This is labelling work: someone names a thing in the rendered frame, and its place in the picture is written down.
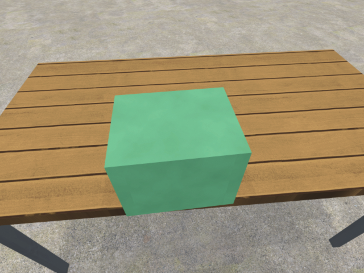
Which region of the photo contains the carton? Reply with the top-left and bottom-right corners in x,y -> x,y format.
104,87 -> 252,216

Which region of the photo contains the table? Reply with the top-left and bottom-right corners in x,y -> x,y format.
0,49 -> 364,273

